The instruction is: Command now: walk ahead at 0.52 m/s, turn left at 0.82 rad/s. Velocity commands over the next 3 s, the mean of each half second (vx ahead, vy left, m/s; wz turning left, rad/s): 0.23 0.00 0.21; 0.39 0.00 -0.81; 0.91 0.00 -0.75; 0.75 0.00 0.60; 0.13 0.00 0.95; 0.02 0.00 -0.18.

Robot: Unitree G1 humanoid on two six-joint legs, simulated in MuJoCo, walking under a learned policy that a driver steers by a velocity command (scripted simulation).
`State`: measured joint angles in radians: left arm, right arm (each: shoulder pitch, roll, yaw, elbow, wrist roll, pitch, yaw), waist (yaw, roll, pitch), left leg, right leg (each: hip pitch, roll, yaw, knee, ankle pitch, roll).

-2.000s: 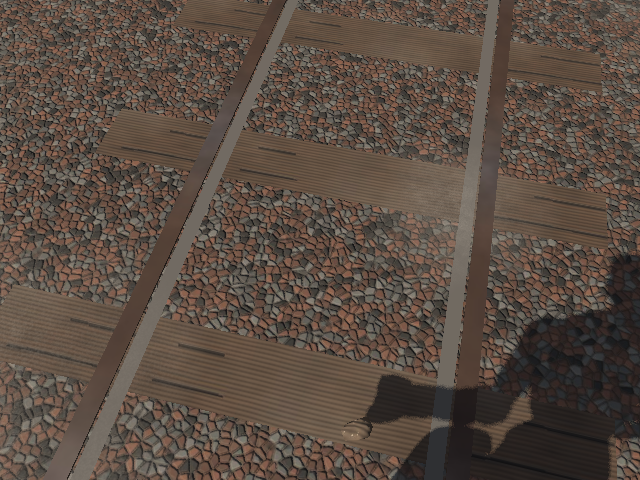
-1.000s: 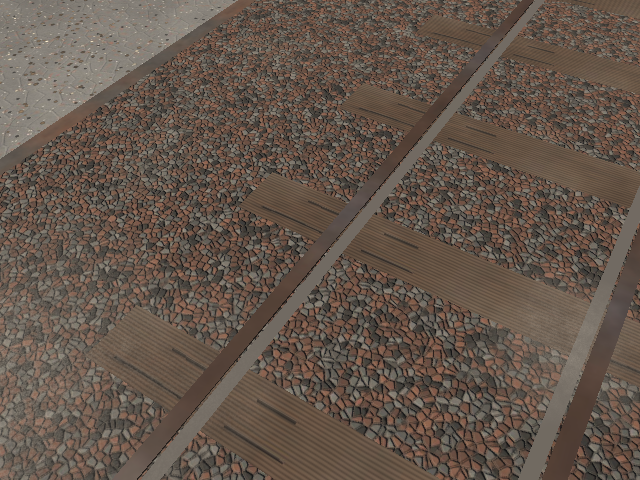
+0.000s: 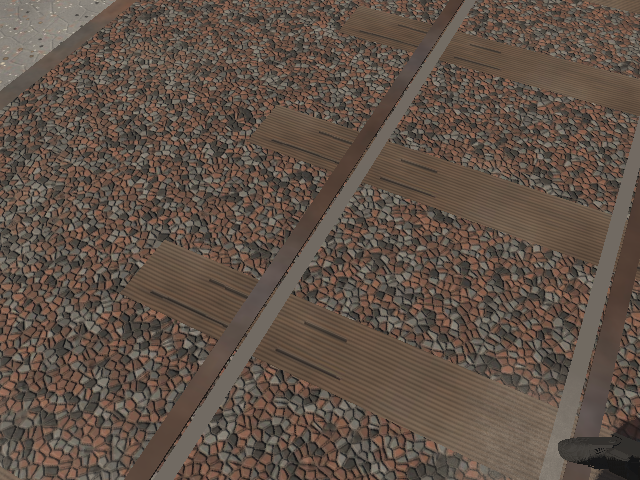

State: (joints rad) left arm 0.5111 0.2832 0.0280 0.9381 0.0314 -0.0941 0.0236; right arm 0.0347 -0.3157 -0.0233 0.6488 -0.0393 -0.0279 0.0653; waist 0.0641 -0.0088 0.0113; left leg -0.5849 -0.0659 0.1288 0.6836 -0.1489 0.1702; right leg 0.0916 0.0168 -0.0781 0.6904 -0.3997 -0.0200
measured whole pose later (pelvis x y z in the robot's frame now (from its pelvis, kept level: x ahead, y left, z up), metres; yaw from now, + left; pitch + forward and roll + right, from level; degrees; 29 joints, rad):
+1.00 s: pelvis +0.41 +0.07 +0.04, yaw -20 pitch +3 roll +1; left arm 0.18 0.34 0.10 0.69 0.02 0.02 -0.03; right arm 0.20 -0.34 -0.03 0.71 -0.03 -0.04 -0.05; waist -0.01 -0.01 -0.03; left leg -0.28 -0.04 -0.04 0.47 -0.23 0.00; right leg -0.50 0.19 0.19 0.84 -0.32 -0.03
